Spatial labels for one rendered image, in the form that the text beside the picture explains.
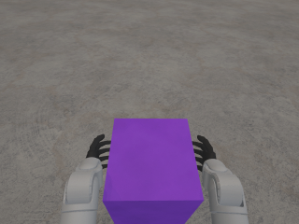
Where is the robot left forearm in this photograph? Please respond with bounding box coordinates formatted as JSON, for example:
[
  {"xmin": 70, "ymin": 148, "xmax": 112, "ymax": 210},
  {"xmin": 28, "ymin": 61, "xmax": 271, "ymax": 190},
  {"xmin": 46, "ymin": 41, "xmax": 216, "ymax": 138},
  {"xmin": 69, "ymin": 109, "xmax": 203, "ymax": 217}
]
[{"xmin": 59, "ymin": 157, "xmax": 104, "ymax": 224}]

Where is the carton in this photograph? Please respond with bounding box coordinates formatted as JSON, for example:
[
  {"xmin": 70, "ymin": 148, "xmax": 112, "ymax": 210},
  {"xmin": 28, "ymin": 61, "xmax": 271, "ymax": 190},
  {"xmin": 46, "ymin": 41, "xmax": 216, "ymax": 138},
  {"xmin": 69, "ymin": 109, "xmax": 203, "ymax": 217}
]
[{"xmin": 102, "ymin": 119, "xmax": 204, "ymax": 224}]

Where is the left robot hand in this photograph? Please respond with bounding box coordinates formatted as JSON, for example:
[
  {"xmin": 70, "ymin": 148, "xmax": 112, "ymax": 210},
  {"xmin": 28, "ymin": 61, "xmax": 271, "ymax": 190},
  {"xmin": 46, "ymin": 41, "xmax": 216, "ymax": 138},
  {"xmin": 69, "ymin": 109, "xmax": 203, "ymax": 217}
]
[{"xmin": 86, "ymin": 134, "xmax": 111, "ymax": 169}]

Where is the robot right forearm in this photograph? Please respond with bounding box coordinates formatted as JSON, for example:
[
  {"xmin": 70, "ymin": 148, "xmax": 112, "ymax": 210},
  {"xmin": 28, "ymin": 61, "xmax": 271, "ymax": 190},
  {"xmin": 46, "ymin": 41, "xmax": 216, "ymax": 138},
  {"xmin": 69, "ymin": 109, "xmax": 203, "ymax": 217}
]
[{"xmin": 202, "ymin": 159, "xmax": 249, "ymax": 224}]

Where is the right robot hand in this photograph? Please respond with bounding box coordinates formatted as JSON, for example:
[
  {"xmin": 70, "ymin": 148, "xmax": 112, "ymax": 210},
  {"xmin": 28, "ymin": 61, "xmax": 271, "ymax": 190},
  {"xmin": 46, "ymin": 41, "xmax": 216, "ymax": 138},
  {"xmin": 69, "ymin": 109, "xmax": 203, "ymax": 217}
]
[{"xmin": 192, "ymin": 134, "xmax": 217, "ymax": 172}]

